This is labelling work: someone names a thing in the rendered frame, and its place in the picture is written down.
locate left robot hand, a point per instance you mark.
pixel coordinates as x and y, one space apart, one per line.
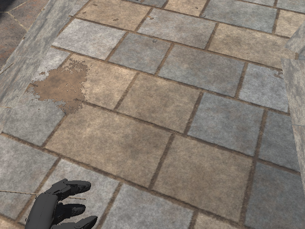
47 212

